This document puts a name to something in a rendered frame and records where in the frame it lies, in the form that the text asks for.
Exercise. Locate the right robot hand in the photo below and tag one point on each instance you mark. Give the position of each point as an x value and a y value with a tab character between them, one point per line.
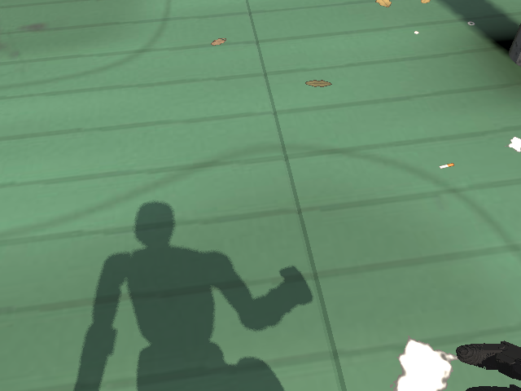
504	357

